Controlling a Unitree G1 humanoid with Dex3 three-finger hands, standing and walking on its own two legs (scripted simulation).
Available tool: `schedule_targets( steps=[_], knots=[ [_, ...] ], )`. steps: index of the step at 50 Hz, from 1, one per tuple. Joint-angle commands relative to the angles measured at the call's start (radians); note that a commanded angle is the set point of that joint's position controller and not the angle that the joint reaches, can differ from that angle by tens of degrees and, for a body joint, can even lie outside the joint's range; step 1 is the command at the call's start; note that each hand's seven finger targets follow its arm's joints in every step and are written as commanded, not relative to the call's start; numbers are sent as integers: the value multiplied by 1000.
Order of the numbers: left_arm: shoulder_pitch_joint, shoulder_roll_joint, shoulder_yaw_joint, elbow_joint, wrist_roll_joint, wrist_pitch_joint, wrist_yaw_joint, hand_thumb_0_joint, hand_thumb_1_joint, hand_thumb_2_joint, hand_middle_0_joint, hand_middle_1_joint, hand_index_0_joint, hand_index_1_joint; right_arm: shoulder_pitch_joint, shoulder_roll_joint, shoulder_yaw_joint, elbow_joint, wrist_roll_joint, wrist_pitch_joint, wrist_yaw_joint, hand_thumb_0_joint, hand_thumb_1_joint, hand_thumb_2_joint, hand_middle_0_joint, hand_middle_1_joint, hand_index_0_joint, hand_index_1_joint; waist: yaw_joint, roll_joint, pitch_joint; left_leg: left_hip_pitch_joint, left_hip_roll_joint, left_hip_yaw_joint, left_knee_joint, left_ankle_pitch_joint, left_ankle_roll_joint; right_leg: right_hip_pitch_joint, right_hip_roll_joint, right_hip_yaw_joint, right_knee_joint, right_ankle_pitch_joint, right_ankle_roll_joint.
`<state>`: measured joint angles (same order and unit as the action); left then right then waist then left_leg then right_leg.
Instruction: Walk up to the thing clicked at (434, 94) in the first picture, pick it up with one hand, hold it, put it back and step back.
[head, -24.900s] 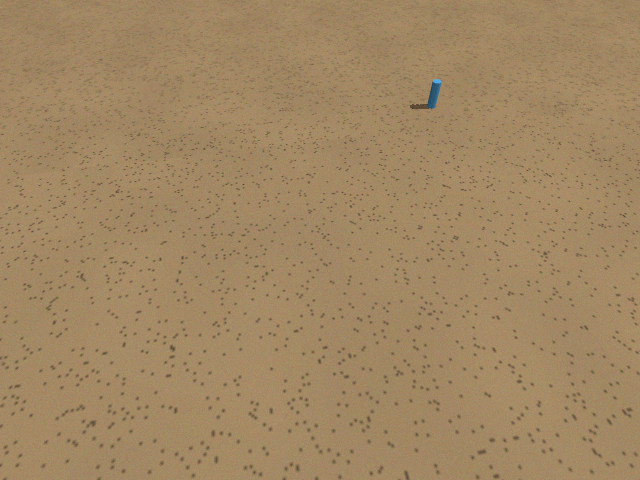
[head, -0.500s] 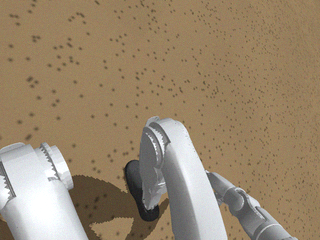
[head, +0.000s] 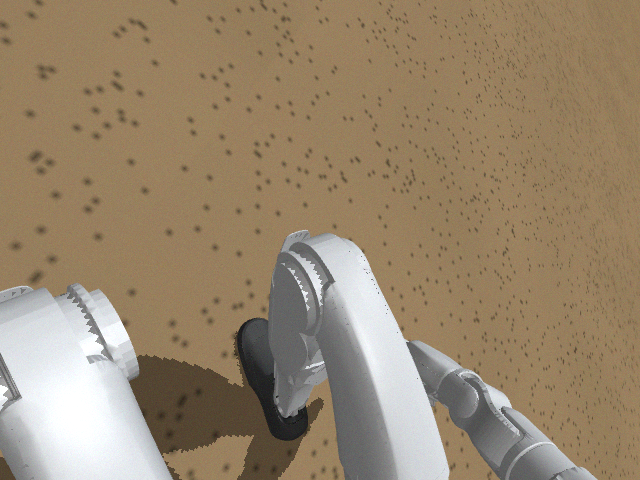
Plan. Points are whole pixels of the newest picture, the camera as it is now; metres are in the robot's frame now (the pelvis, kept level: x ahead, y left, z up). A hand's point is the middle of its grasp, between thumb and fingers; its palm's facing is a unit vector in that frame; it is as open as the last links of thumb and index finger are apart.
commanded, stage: loosen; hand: left
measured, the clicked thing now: out of the picture +0.42 +0.36 -0.20
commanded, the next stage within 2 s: lower in 0.08 s
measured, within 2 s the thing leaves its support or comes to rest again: neither
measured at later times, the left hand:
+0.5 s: hand out of the picture +0.42 +0.34 -0.18, palm faces +0.56 -0.83 +0.01, open 6.9 cm
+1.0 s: hand out of the picture +0.43 +0.35 -0.18, palm faces +0.56 -0.83 +0.02, open 13.0 cm
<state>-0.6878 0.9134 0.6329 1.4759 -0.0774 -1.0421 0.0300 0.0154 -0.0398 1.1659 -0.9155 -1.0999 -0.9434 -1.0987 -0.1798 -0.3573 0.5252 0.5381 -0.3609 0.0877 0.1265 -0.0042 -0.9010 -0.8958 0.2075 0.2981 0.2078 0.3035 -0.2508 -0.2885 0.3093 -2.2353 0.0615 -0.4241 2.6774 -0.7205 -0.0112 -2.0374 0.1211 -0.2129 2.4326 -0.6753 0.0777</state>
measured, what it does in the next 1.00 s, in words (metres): stands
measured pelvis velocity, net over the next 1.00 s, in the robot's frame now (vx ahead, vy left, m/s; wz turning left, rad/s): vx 0.00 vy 0.00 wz -0.02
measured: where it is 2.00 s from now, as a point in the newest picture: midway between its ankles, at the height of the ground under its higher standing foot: (199, 443)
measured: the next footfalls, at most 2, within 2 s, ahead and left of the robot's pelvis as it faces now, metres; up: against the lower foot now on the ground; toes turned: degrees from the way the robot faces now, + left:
none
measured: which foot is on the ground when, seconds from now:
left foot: down 0.00-1.00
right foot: down 0.00-1.00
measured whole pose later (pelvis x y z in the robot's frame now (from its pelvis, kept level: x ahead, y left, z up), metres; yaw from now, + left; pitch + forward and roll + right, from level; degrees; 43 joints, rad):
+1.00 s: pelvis +0.00 +0.00 +0.00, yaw -1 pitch +11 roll -19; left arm -0.69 0.93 0.62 1.49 -0.09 -1.06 0.03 0.00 -0.26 0.31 -0.56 -0.41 -0.56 -0.41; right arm -0.19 -0.36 0.55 0.52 -0.37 0.09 0.12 0.00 -0.91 -0.89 0.21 0.30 0.21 0.30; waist -0.25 -0.30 0.31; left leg -2.23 0.07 -0.44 2.68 -0.72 0.00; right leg -2.03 0.13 -0.23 2.42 -0.66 0.07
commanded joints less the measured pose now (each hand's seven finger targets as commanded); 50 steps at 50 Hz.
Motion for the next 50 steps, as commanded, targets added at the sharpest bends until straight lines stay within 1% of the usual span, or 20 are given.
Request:
schedule_targets(
  steps=[1,3,7,8,9,10,12,14,16,18,20,22,23,25,27,29,34,39,45,50],
  knots=[
    [-222,225,-9,-147,14,-86,6,0,475,1181,-1344,-1338,-1370,-1319,25,-365,-122,-11,-10,14,-22,0,-901,-896,201,300,200,300,-114,615,-539,424,71,106,-337,161,-25,210,17,-153,-155,219,-75],
    [-210,246,15,-168,8,-93,9,0,315,1021,-1259,-1178,-1285,-1159,29,-365,-120,-14,-12,14,-22,0,-910,-895,201,300,200,300,-100,618,-567,442,71,107,-336,185,-26,229,19,-152,-154,236,-75],
    [-205,228,4,-151,1,-90,6,0,120,749,-1147,-1012,-1172,-985,22,-367,-121,-15,-11,14,-22,0,-909,-892,201,300,200,300,-107,623,-551,425,70,109,-337,146,-24,215,21,-153,-159,212,-76],
    [-211,225,7,-153,1,-91,8,0,40,763,-1067,-945,-1092,-935,27,-369,-121,-12,-14,13,-22,0,-908,-896,201,300,200,300,-113,623,-557,441,72,104,-340,161,-27,222,20,-159,-158,222,-75],
    [-205,227,2,-141,0,-89,9,0,120,843,-1147,-1025,-1150,-1015,27,-367,-119,-14,-11,13,-21,0,-898,-897,200,300,200,300,-111,615,-550,419,69,106,-339,147,-24,218,22,-157,-161,211,-76],
    [-198,221,3,-140,-1,-87,8,0,40,763,-1067,-945,-1070,-935,22,-366,-119,-17,-12,12,-22,0,-912,-896,201,300,200,300,-107,606,-553,424,71,106,-336,158,-24,222,22,-157,-160,221,-76],
    [-202,211,-7,-131,-1,-83,9,0,163,883,-1188,-1097,-1210,-1077,26,-364,-116,-17,-12,12,-23,0,-898,-891,201,300,200,300,-113,596,-562,430,71,107,-328,178,-23,227,24,-158,-164,236,-74],
    [-219,213,-18,-147,1,-88,5,0,87,751,-1069,-939,-1098,-917,20,-368,-118,-17,-11,12,-24,0,-912,-897,201,300,200,300,-120,603,-541,423,72,100,-335,157,-22,208,22,-160,-161,223,-75],
    [-215,218,-16,-141,3,-91,7,0,247,899,-1173,-1079,-1191,-1062,24,-370,-117,-9,-12,11,-22,0,-898,-892,201,300,200,300,-119,616,-541,433,72,96,-339,162,-26,216,21,-163,-154,227,-75],
    [-208,225,-6,-142,1,-93,9,0,125,768,-1050,-920,-1077,-902,21,-366,-114,-17,-13,13,-22,0,-906,-896,201,300,200,300,-111,604,-556,437,73,95,-336,175,-26,220,22,-163,-156,228,-76],
    [-209,220,-6,-128,-1,-93,11,0,285,914,-1143,-1069,-1161,-1053,13,-370,-113,-22,-12,14,-22,0,-893,-892,201,300,200,300,-112,599,-522,421,74,91,-344,146,-25,202,20,-164,-157,209,-76],
    [-215,221,-6,-132,0,-93,14,0,196,754,-1082,-953,-1100,-931,18,-369,-112,-19,-14,14,-22,0,-904,-893,201,300,200,300,-116,612,-534,435,75,94,-342,159,-27,217,21,-162,-159,218,-75],
    [-216,232,-1,-139,0,-94,15,0,140,745,-1002,-873,-1020,-851,22,-366,-111,-19,-16,15,-22,0,-906,-898,201,300,200,300,-110,609,-543,431,74,101,-337,164,-24,228,22,-158,-163,223,-75],
    [-194,239,5,-125,-1,-90,15,0,275,891,-1126,-1033,-1139,-1011,14,-366,-109,-23,-14,15,-24,0,-893,-892,201,300,200,300,-104,602,-547,428,75,103,-332,169,-23,226,24,-159,-165,225,-76],
    [-205,220,-7,-134,-3,-91,10,0,145,755,-1006,-873,-1026,-868,19,-366,-111,-16,-17,14,-27,0,-906,-897,201,300,200,300,-115,608,-546,434,76,104,-333,170,-23,228,25,-158,-165,230,-76],
    [-208,222,-11,-138,-1,-91,8,0,82,645,-855,-748,-866,-745,15,-365,-111,-22,-14,12,-26,0,-901,-896,201,300,200,300,-110,602,-536,430,76,100,-340,153,-23,212,23,-161,-165,213,-77],
    [-210,221,-13,-120,-9,-86,4,0,-119,435,-707,-552,-704,-550,14,-364,-110,-22,-11,11,-28,0,-904,-896,201,300,200,300,-115,580,-528,399,73,110,-330,131,-15,222,25,-157,-179,203,-76],
    [-196,201,-21,-112,-7,-81,-2,0,-232,325,-610,-443,-608,-440,17,-363,-112,-23,-13,11,-29,0,-900,-894,201,300,201,300,-112,586,-531,421,76,99,-339,144,-21,212,25,-163,-169,212,-76],
    [-197,214,-9,-115,-9,-83,0,0,-354,243,-495,-334,-489,-337,18,-364,-111,-22,-13,12,-27,0,-901,-896,201,300,200,300,-107,589,-544,433,78,95,-340,165,-23,222,25,-164,-166,223,-77],
    [-208,221,-13,-122,0,-86,6,0,-378,153,-359,-199,-348,-205,23,-362,-108,-21,-16,15,-28,0,-898,-896,201,300,201,300,-111,605,-539,432,76,98,-339,175,-24,225,24,-164,-165,229,-77]
  ],
)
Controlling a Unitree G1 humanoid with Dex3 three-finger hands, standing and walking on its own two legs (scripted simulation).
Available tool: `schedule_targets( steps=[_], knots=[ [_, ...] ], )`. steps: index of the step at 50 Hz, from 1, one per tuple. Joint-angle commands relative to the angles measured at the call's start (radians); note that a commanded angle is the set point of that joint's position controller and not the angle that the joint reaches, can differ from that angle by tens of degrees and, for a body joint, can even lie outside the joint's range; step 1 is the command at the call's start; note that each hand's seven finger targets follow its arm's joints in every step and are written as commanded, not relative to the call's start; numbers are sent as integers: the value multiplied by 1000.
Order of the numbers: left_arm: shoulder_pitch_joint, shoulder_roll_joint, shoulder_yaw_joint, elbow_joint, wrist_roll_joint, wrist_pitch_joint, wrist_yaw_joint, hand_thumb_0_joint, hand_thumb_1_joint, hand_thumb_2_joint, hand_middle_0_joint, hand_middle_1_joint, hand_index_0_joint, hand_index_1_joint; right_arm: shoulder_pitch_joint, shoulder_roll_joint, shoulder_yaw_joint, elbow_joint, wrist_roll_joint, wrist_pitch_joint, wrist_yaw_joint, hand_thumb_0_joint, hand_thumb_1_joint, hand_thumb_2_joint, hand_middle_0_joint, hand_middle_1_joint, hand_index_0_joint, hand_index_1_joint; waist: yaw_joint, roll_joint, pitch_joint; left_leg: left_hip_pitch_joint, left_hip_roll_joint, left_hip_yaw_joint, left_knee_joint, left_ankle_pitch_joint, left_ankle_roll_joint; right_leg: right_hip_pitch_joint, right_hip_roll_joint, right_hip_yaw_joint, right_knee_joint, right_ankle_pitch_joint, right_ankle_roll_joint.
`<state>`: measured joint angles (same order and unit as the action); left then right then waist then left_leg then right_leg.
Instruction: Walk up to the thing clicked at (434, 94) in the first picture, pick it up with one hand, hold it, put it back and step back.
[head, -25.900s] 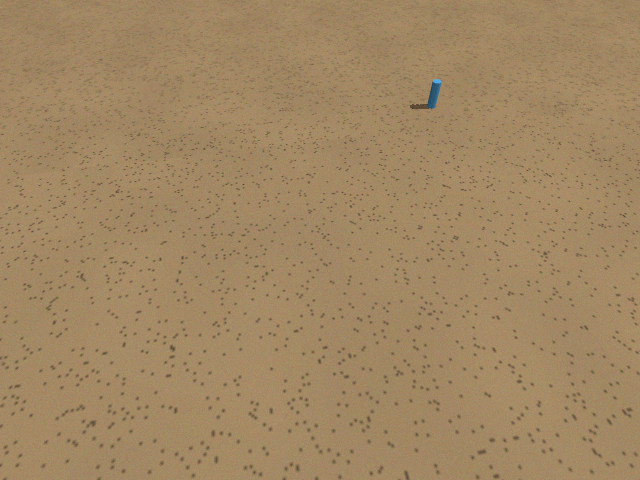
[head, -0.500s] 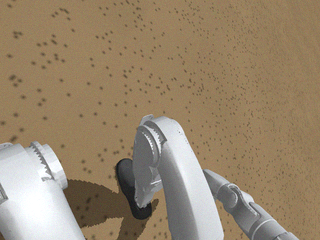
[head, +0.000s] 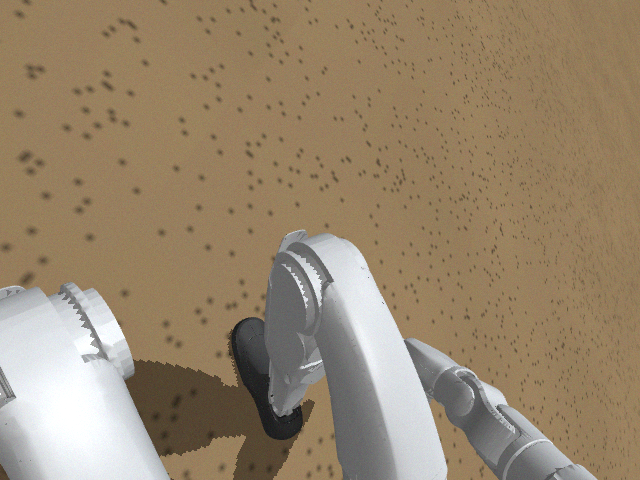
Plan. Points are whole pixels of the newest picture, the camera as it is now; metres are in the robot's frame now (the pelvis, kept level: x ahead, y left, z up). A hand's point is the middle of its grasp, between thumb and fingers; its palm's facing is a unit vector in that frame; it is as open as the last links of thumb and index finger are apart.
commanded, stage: open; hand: left
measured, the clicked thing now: out of the picture +0.41 +0.36 -0.20
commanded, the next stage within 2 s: withdraw in 0.04 s
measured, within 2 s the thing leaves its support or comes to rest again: neither
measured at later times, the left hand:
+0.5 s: hand out of the picture +0.40 +0.41 -0.12, palm faces +0.59 -0.81 -0.01, open 17.1 cm
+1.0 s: hand out of the picture +0.25 +0.48 +0.00, palm faces +0.56 -0.70 -0.45, open 17.2 cm
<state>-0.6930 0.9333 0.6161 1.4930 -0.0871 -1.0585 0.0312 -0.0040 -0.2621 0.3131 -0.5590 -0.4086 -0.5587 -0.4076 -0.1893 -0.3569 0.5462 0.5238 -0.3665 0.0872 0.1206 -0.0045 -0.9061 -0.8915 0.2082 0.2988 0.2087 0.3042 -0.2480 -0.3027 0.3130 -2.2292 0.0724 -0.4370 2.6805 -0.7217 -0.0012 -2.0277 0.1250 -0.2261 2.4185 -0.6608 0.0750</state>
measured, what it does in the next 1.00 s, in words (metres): rises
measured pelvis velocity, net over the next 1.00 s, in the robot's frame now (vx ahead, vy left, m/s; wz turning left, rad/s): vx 0.00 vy -0.01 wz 0.16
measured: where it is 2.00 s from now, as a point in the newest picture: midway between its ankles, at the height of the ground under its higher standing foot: (196, 445)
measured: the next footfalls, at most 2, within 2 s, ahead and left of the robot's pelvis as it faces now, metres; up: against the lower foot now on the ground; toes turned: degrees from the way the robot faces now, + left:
none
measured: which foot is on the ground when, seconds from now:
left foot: down 0.00-1.00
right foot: down 0.00-1.00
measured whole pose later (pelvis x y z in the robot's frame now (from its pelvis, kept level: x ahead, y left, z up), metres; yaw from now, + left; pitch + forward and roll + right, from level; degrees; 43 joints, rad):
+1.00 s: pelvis +0.00 -0.01 +0.07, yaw +9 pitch +27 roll -10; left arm -0.38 0.76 0.58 0.87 0.04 -0.31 -0.06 -0.01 -0.50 0.07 -0.06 -0.07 -0.07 -0.06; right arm 0.01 -0.27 0.08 0.60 -0.03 0.12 0.07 0.00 -0.91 -0.90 0.21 0.30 0.21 0.31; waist -0.03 -0.05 -0.06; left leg -2.21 0.08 -0.17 2.34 -0.64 0.02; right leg -2.07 0.02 -0.07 2.25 -0.68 0.03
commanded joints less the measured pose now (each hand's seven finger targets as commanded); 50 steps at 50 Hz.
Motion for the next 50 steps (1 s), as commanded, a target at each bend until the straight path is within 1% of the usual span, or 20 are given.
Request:
schedule_targets(
  steps=[1,10,13,20,22,25,27,29,30,31,32,33,35,36,37,39,41,43,47,50],
  knots=[
    [-205,196,0,-137,12,-70,5,0,-412,142,-355,-195,-344,-201,24,-367,-131,-11,-10,17,-20,0,-901,-897,201,300,201,300,-117,621,-528,426,66,101,-353,161,-37,193,16,-157,-146,200,-76],
    [-190,212,10,-155,4,-74,-5,0,-513,84,-158,-79,-152,-85,20,-369,-131,-15,-7,17,-21,0,-908,-899,201,300,200,300,-104,616,-535,417,65,108,-346,151,-33,203,19,-152,-151,195,-75],
    [-164,277,58,-218,1,-70,-20,0,-504,66,-130,-54,-126,-58,27,-371,-138,-15,-1,19,-25,0,-908,-899,201,300,201,300,-73,646,-576,441,66,115,-351,188,-36,221,16,-145,-143,213,-77],
    [-114,325,142,-408,-18,13,-84,0,-532,47,-100,-35,-97,-37,77,-361,-196,-11,31,27,-32,0,-912,-900,201,300,200,300,-12,747,-674,486,58,149,-389,229,-44,209,3,-113,-139,229,-87],
    [-62,275,127,-444,-28,59,-127,0,-538,27,-104,-29,-104,-28,100,-357,-231,-15,50,29,-37,0,-910,-899,201,300,200,300,5,757,-687,478,53,162,-408,210,-42,198,1,-101,-146,217,-91],
    [-7,122,45,-478,-73,136,-194,0,-564,18,-104,-40,-114,-30,115,-335,-271,-19,93,13,-41,0,-912,-897,201,300,201,300,8,677,-671,412,43,175,-419,149,-27,145,-4,-95,-170,175,-92],
    [60,130,82,-510,-100,182,-221,0,-611,5,-92,-47,-114,-28,129,-337,-306,-13,122,2,-45,0,-906,-893,201,300,201,300,49,642,-675,407,38,184,-430,135,-22,123,-8,-90,-177,163,-92],
    [25,37,19,-569,-130,211,-258,0,-611,21,-94,-73,-126,-45,141,-318,-324,-5,145,-10,-43,0,-899,-889,201,300,201,300,40,625,-679,390,33,186,-435,87,-18,79,-14,-85,-178,128,-95],
    [45,27,27,-591,-141,223,-267,0,-611,36,-101,-92,-139,-59,140,-312,-336,-8,156,-16,-43,0,-887,-886,201,300,201,300,55,612,-671,379,32,183,-449,58,-15,58,-18,-84,-178,103,-95],
    [77,41,57,-610,-148,239,-271,0,-531,39,-53,-13,-59,-13,160,-309,-350,1,165,-20,-45,0,-826,-886,200,303,201,303,81,610,-694,398,31,190,-452,80,-16,73,-19,-77,-182,120,-96],
    [167,227,91,-558,28,312,-217,0,-499,38,-69,-61,-78,-48,186,-280,-410,26,208,-10,-51,0,-906,-910,201,303,201,303,159,707,-811,519,30,224,-521,98,-16,78,-31,-43,-215,103,-105],
    [87,231,100,-685,19,338,-195,0,-502,42,-69,-67,-78,-53,181,-284,-428,-5,217,-2,-53,0,-912,-910,201,303,201,303,151,769,-867,549,39,222,-553,116,-20,87,-31,-33,-211,116,-106],
    [18,110,20,-701,33,387,-188,0,-510,45,-74,-84,-85,-68,208,-243,-442,23,244,5,-45,0,-932,-914,200,303,201,303,127,776,-806,516,35,229,-594,41,-19,17,-34,-26,-218,80,-113],
    [10,127,28,-739,43,420,-173,0,-526,49,-79,-89,-87,-76,213,-238,-456,24,258,4,-50,0,-949,-919,200,303,201,303,129,754,-810,516,31,235,-599,31,-14,23,-37,-22,-238,75,-111],
    [4,204,72,-767,59,451,-154,0,-532,34,-83,-89,-98,-69,233,-236,-467,27,272,4,-57,0,-980,-926,200,303,201,303,146,754,-831,524,31,239,-613,42,-12,28,-40,-12,-241,73,-112],
    [-28,294,104,-814,93,499,-131,0,-452,109,-61,-69,-62,-68,250,-227,-489,40,283,12,-60,0,-903,-903,201,301,201,301,163,749,-865,524,22,266,-602,66,-5,39,-45,15,-257,82,-115],
    [31,223,78,-777,108,557,-119,0,-475,98,-59,-65,-59,-65,260,-206,-506,32,295,17,-64,0,-897,-903,201,301,201,301,165,718,-869,535,16,277,-621,78,-3,38,-52,27,-275,82,-116],
    [118,153,60,-724,118,614,-105,0,-503,82,-56,-60,-57,-60,266,-194,-525,31,307,18,-69,0,-897,-903,201,301,201,301,191,655,-855,523,7,286,-651,67,1,29,-58,32,-304,59,-117],
    [200,20,-20,-762,132,714,-84,0,-522,71,-54,-57,-55,-57,267,-175,-577,6,335,16,-69,0,-897,-903,201,301,201,301,220,592,-895,555,-3,300,-741,-20,5,31,-68,58,-379,-17,-118],
    [265,-20,-60,-861,128,789,-62,0,-529,67,-53,-55,-54,-55,282,-166,-605,-14,361,13,-76,0,-897,-903,201,302,201,302,222,498,-945,586,-14,321,-790,-21,14,116,-71,83,-494,-39,-114]
  ],
)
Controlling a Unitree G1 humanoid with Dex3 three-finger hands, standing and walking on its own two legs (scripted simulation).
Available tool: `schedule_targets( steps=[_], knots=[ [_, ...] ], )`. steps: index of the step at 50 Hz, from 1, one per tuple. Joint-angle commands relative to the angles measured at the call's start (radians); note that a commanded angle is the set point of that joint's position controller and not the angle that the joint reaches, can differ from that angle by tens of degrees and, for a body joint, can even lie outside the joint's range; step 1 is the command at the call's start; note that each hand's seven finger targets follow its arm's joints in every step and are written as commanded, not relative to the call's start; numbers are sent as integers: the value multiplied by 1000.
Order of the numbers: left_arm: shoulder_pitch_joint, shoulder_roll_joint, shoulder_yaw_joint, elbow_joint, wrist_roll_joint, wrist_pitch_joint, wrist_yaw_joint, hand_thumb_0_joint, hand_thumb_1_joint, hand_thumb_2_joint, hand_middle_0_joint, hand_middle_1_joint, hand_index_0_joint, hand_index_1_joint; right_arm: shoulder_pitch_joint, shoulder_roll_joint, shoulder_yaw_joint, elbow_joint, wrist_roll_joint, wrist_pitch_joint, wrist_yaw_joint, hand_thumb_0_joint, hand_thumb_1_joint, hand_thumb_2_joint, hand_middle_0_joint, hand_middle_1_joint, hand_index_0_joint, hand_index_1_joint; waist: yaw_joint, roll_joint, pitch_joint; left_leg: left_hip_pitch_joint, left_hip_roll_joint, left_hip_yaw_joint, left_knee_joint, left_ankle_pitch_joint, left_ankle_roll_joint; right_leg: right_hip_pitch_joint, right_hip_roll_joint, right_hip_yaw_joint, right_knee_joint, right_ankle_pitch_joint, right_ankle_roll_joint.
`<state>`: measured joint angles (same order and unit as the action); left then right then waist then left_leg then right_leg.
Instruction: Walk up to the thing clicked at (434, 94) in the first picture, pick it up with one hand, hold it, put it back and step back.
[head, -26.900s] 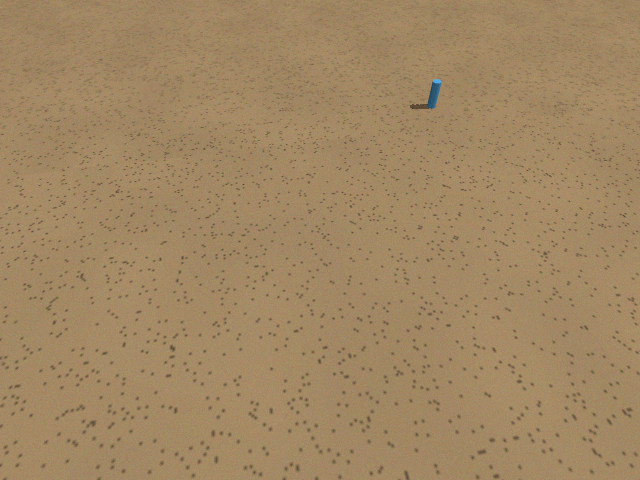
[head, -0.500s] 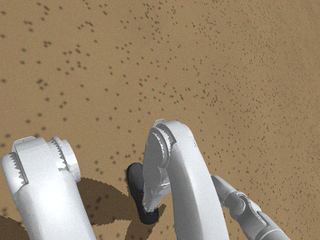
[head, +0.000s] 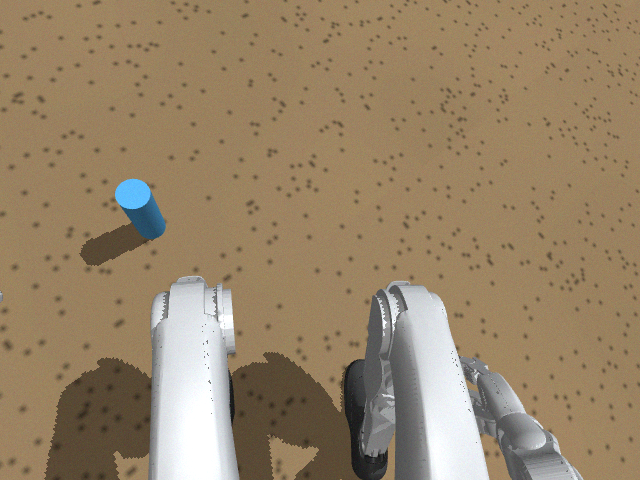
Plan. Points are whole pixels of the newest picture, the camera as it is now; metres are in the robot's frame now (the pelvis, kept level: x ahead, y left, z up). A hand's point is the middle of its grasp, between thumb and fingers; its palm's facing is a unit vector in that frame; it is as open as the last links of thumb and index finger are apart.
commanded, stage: home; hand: left
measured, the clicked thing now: (143, 211) +0.47 +0.30 -0.28
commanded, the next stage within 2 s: none
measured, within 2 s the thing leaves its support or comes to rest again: neither
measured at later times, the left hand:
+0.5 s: hand out of the picture +0.25 +0.30 +0.13, palm faces +0.33 -0.83 -0.45, open 17.5 cm
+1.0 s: hand out of the picture +0.25 +0.21 +0.31, palm faces +0.28 -0.91 -0.30, open 17.3 cm
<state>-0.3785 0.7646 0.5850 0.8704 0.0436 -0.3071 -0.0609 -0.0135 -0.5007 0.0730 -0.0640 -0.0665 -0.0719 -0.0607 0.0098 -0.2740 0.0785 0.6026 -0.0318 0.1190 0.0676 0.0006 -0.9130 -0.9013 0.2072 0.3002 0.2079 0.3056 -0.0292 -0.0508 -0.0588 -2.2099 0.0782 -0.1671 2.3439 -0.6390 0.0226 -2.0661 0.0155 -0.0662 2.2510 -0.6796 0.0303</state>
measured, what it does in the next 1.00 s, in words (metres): rises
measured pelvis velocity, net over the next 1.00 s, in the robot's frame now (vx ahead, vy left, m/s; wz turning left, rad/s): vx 0.11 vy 0.00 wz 0.17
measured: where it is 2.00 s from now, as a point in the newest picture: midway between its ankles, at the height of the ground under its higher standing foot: (293, 444)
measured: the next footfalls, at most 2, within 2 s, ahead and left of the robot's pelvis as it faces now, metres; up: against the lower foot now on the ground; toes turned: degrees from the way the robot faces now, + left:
none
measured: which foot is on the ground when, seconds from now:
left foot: down 0.00-1.00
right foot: down 0.00-1.00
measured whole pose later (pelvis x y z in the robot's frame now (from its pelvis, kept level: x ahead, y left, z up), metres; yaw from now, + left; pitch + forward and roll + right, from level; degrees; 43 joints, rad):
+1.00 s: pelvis +0.11 +0.00 +0.36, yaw +10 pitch +10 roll -3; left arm 0.48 0.21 -0.03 -0.06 -0.02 0.28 0.19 -0.01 -0.52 0.07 -0.06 -0.06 -0.06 -0.06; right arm 0.29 -0.19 0.04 0.48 0.02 -0.05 -0.20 0.01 -0.90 -0.90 0.21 0.30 0.21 0.31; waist -0.03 0.05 -0.15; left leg -0.71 0.07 -0.02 1.03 -0.50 -0.02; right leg -0.62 -0.03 -0.06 0.96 -0.51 0.04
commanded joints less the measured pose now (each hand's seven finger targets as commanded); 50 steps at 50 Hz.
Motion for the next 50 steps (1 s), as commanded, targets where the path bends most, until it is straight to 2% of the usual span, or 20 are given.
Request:
schedule_targets(
  steps=[1,2,4,5,9,14,16,18,20,21,26,28,30,32,34,36,40,41,45,50],
  knots=[
    [-39,144,-35,-300,-6,59,39,0,-529,67,-53,-56,-54,-55,91,-246,-142,-98,34,-18,-25,0,-897,-903,201,301,201,301,7,238,-607,587,-22,53,-472,-91,-8,193,36,-69,-348,-11,-69],
    [-14,125,-49,-368,-7,79,49,0,-537,62,-53,-55,-53,-54,100,-241,-149,-102,40,-15,-28,0,-897,-903,201,301,201,301,17,243,-641,629,-21,47,-501,-76,-9,217,32,-66,-358,6,-66],
    [71,143,-38,-505,-13,123,72,0,-564,46,-50,-50,-50,-49,108,-230,-157,-123,56,-12,-41,0,-897,-903,201,302,201,302,50,235,-716,717,-18,44,-555,-30,-10,295,30,-51,-407,46,-65],
    [98,128,-55,-567,-17,142,83,0,-555,51,-51,-51,-51,-51,108,-222,-157,-133,61,-12,-50,0,-897,-903,201,302,201,302,44,237,-720,742,-19,46,-584,-34,-9,326,27,-45,-435,45,-65],
    [215,110,-24,-691,-23,208,132,0,-576,39,-49,-48,-49,-48,108,-187,-152,-150,72,-10,-83,0,-897,-903,201,301,201,301,57,248,-698,848,-19,47,-706,-38,-11,442,17,-26,-524,44,-62],
    [338,-18,-90,-695,-46,271,171,0,-585,34,-48,-47,-48,-46,97,-132,-143,-170,74,-26,-126,0,-897,-903,201,302,201,302,34,182,-611,887,-40,126,-758,62,-3,642,5,20,-711,93,-55],
    [403,-98,-138,-675,-52,301,178,0,-569,44,-49,-49,-50,-49,112,-119,-142,-178,71,-41,-139,0,-897,-903,201,302,201,302,16,139,-602,917,-42,147,-775,143,2,750,-1,35,-775,176,-46],
    [425,-124,-162,-687,-55,324,187,0,-569,43,-49,-49,-50,-49,122,-109,-137,-180,73,-54,-151,0,-897,-903,201,302,201,302,19,131,-570,965,-44,150,-835,148,0,811,-5,38,-832,181,-46],
    [495,-191,-223,-655,-53,357,192,0,-600,26,-46,-44,-47,-44,137,-115,-142,-192,75,-73,-166,0,-897,-903,201,302,201,302,1,129,-536,1046,-42,149,-894,181,-2,871,-7,36,-893,214,-44],
    [441,-182,-228,-709,-54,360,196,0,-599,26,-46,-45,-47,-44,150,-104,-133,-184,75,-80,-169,0,-897,-903,201,302,201,302,-3,118,-532,1072,-41,148,-916,197,-3,898,-8,28,-911,236,-44],
    [540,-242,-299,-723,-48,425,232,0,-592,30,-47,-46,-48,-46,171,-95,-129,-203,78,-118,-206,0,-898,-903,201,301,201,301,-6,112,-481,1227,-49,156,-1059,261,-8,1072,-17,30,-1058,303,-39],
    [556,-268,-331,-747,-50,447,244,0,-560,49,-51,-52,-51,-51,173,-86,-122,-204,77,-132,-220,0,-898,-902,201,301,201,301,-2,112,-428,1265,-53,162,-1122,248,-10,1127,-22,35,-1120,290,-38],
    [554,-269,-346,-813,-48,467,257,0,-563,47,-50,-51,-51,-51,190,-80,-119,-205,76,-145,-234,0,-898,-902,201,301,201,301,2,130,-419,1339,-54,162,-1182,274,-13,1184,-21,27,-1171,314,-39],
    [615,-325,-400,-815,-48,491,264,0,-538,61,-53,-55,-53,-55,197,-75,-115,-214,74,-156,-245,0,-898,-902,201,301,201,301,-10,132,-367,1400,-54,161,-1241,298,-16,1230,-19,15,-1217,341,-37],
    [608,-320,-412,-896,-48,504,276,0,-533,64,-53,-56,-54,-56,214,-60,-104,-212,70,-164,-255,0,-898,-902,201,301,201,301,-6,154,-347,1460,-56,164,-1294,316,-19,1284,-19,11,-1262,358,-35],
    [700,-369,-451,-900,-48,526,277,0,-519,73,-55,-59,-55,-59,219,-60,-106,-226,67,-174,-265,0,-898,-902,201,301,201,301,-5,150,-327,1515,-58,168,-1344,339,-20,1334,-15,3,-1305,382,-35],
    [780,-432,-529,-1001,-51,548,279,0,-529,67,-54,-57,-54,-57,221,-51,-100,-249,60,-194,-277,0,-898,-902,201,301,201,301,-7,142,-258,1588,-56,162,-1413,388,-24,1400,-8,-16,-1366,422,-33],
    [778,-419,-517,-1039,-51,550,281,0,-503,82,-56,-61,-57,-61,226,-46,-98,-248,58,-200,-280,0,-898,-902,201,301,201,301,-3,131,-257,1595,-57,161,-1423,392,-23,1420,-6,-19,-1381,427,-32],
    [848,-453,-551,-1065,-48,559,269,0,-540,61,-53,-55,-53,-55,212,-47,-99,-276,52,-214,-280,0,-898,-902,201,301,201,301,-1,92,-159,1615,-53,155,-1479,385,-26,1443,4,-38,-1421,409,-30],
    [877,-457,-541,-1076,-45,555,251,0,-558,50,-51,-52,-51,-52,221,-48,-103,-280,45,-229,-272,0,-898,-902,201,301,201,301,-1,73,-144,1639,-53,157,-1503,415,-30,1485,6,-32,-1448,431,-28]
  ],
)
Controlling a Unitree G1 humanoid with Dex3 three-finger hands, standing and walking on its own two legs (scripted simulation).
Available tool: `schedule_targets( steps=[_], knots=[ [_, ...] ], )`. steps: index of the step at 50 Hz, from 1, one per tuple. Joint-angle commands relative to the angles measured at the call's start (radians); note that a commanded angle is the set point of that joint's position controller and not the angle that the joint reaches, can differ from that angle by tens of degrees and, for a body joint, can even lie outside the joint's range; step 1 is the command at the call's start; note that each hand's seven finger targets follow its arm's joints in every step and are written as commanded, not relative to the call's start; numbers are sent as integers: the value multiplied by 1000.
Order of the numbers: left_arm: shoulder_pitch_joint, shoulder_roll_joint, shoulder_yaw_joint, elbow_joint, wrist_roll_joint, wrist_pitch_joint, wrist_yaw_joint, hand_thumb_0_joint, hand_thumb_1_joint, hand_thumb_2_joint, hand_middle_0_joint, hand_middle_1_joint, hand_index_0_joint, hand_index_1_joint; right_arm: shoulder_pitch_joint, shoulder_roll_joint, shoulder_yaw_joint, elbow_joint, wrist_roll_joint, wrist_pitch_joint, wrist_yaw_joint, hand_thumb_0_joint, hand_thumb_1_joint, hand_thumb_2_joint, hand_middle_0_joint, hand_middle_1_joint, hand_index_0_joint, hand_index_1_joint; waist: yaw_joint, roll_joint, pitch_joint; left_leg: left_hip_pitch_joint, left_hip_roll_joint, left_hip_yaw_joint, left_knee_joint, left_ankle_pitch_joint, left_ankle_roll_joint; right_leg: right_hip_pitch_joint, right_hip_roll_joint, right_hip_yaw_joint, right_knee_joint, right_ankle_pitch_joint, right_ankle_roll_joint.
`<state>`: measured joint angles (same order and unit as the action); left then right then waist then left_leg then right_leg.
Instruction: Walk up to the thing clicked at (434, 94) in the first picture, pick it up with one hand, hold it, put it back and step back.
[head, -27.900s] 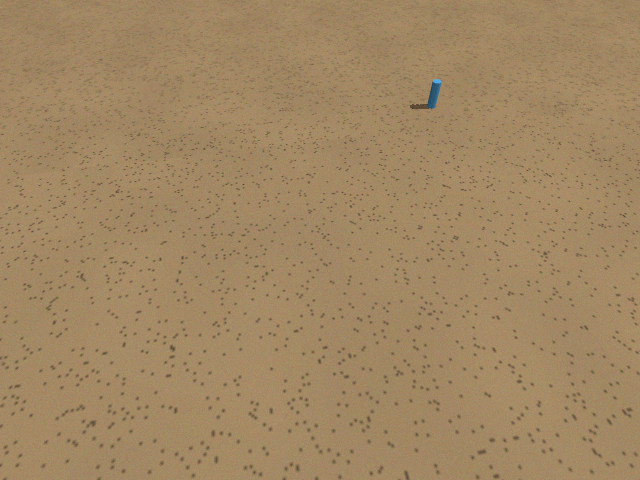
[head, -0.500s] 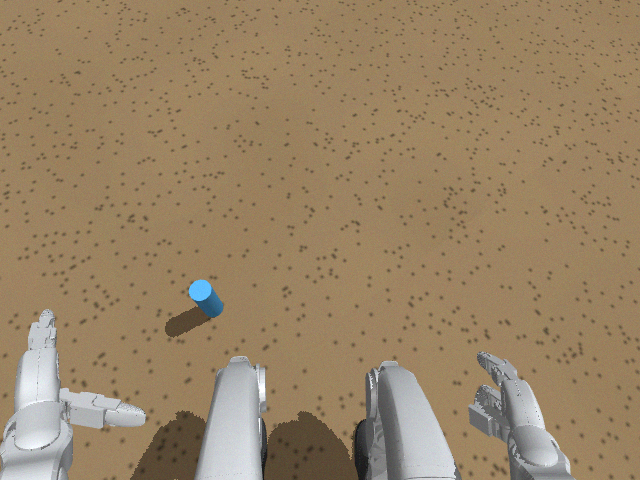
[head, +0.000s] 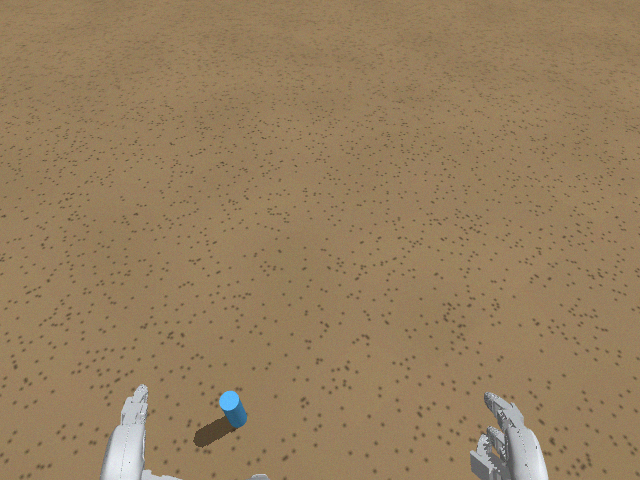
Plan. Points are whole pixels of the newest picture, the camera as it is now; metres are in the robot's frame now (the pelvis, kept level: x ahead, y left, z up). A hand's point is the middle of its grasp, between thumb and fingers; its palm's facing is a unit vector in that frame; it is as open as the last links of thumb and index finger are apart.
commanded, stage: home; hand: left
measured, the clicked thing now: (234, 409) +0.41 +0.23 -0.63
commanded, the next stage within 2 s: stand in 1.64 s
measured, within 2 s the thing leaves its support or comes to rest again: neither
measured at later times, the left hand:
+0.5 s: hand (177, 479) +0.15 +0.18 -0.05, palm faces +0.11 -0.95 -0.29, open 17.7 cm
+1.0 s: hand out of the picture +0.15 +0.17 -0.05, palm faces +0.11 -0.95 -0.28, open 17.7 cm
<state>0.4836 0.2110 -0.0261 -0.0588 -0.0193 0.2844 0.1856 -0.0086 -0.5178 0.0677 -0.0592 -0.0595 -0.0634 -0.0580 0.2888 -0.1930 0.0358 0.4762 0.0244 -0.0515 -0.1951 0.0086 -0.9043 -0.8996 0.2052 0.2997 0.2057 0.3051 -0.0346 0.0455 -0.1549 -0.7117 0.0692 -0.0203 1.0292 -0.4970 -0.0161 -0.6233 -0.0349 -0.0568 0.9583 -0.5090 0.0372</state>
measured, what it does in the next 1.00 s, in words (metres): stands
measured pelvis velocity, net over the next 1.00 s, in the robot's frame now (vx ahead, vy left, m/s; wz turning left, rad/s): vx -0.02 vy -0.01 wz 0.00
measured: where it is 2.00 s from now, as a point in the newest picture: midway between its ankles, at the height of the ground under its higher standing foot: outside the picture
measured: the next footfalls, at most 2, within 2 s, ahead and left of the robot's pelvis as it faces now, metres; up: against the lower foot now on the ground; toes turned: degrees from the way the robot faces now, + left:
none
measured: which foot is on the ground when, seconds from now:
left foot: down 0.00-1.00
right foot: down 0.00-1.00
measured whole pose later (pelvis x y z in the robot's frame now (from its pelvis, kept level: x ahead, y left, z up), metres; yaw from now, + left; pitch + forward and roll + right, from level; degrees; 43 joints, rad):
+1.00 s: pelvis -0.02 -0.01 +0.01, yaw +0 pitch +7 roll -2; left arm 0.45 0.19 -0.01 0.03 -0.01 0.25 0.14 -0.01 -0.59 0.01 -0.05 -0.04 -0.05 -0.04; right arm 0.27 -0.21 0.02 0.53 0.01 -0.12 -0.18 0.01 -0.91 -0.90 0.20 0.30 0.21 0.30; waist -0.02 0.03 -0.09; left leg -0.63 0.07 -0.02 0.94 -0.43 -0.03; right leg -0.55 -0.03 -0.05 0.90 -0.46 0.02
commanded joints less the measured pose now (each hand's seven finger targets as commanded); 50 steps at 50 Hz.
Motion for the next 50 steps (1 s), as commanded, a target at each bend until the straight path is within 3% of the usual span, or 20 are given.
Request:
schedule_targets(
  steps=[1,6,10,13,15,19,22,27,30,36,37,40,42,47,50],
  knots=[
    [1,99,68,-163,18,-41,3,0,-579,37,-49,-49,-49,-49,-64,-126,-58,-152,-13,-62,-8,0,-898,-902,201,301,201,301,6,-23,-38,144,-43,9,-194,274,9,45,56,-42,-159,263,-34],
    [-27,88,69,-156,27,-53,-11,0,-589,32,-48,-48,-48,-48,-54,-128,-64,-142,-20,-81,-4,0,-899,-902,201,301,201,301,-3,-16,-78,188,-47,22,-179,346,7,79,50,-24,-158,340,-30],
    [-54,88,64,-165,27,-53,-12,0,-610,19,-45,-44,-45,-44,-73,-127,-61,-138,-21,-92,1,0,-899,-902,201,301,200,301,6,17,-63,197,-47,15,-204,316,2,81,53,-31,-166,297,-36],
    [-48,87,62,-157,28,-53,-14,0,-611,11,-44,-42,-44,-42,-77,-127,-60,-134,-21,-96,2,0,-900,-902,201,301,200,301,7,7,-77,208,-46,18,-206,335,4,98,53,-28,-174,318,-34],
    [-44,85,66,-145,28,-55,-15,0,-611,12,-44,-42,-44,-42,-73,-127,-60,-124,-22,-98,4,0,-900,-902,200,301,200,301,10,20,-79,209,-45,14,-214,328,1,100,54,-30,-173,304,-38],
    [-58,81,64,-124,26,-59,-19,0,-611,4,-43,-40,-43,-40,-94,-132,-59,-130,-19,-102,11,0,-900,-902,200,301,200,301,15,23,-12,184,-41,3,-260,199,1,59,59,-40,-193,184,-41],
    [-48,82,66,-116,25,-62,-23,0,-611,18,-45,-44,-45,-44,-96,-130,-57,-132,-19,-106,14,0,-900,-902,200,301,200,301,20,20,1,169,-44,8,-267,163,2,58,58,-39,-205,155,-40],
    [-74,81,62,-113,24,-69,-30,0,-611,2,-42,-40,-42,-40,-93,-131,-61,-132,-17,-112,13,0,-900,-902,200,301,200,301,9,-15,-12,173,-50,23,-252,155,10,54,53,-27,-221,151,-35],
    [-63,88,70,-108,25,-73,-31,0,-611,6,-43,-41,-43,-41,-84,-129,-62,-125,-19,-115,9,0,-900,-902,200,301,200,301,9,-33,-51,190,-51,33,-225,225,15,83,47,-14,-221,229,-28],
    [-86,86,66,-100,26,-80,-32,0,-611,11,-44,-42,-44,-42,-94,-132,-63,-114,-19,-120,8,0,-900,-902,200,301,200,301,9,-21,-16,180,-52,35,-243,158,14,61,46,-14,-234,162,-30],
    [-65,88,80,-96,27,-78,-29,0,-611,2,-42,-40,-42,-40,-86,-128,-63,-112,-20,-122,5,0,-900,-902,200,301,200,301,13,-25,-46,192,-51,37,-234,192,14,80,44,-12,-231,195,-29],
    [-73,89,77,-87,24,-80,-32,0,-611,3,-42,-40,-42,-40,-97,-133,-62,-113,-17,-125,7,0,-900,-902,200,301,200,301,16,-21,9,168,-51,34,-253,136,12,49,47,-18,-235,136,-32],
    [-72,88,73,-93,25,-81,-34,0,-611,6,-43,-41,-43,-41,-89,-129,-62,-113,-19,-124,6,0,-900,-902,200,301,200,301,17,-14,-16,177,-52,36,-252,136,13,56,46,-14,-237,136,-33],
    [-51,82,73,-90,25,-82,-36,0,-611,1,-42,-39,-42,-39,-87,-128,-64,-107,-19,-126,7,0,-900,-902,200,301,200,301,16,-34,-56,203,-51,41,-223,249,14,94,43,-7,-223,254,-28],
    [-66,82,67,-102,24,-82,-36,0,-611,1,-42,-39,-42,-39,-91,-124,-60,-103,-18,-124,7,0,-900,-902,200,301,200,301,12,-16,-39,207,-50,39,-229,260,13,87,45,-13,-221,267,-28]
  ],
)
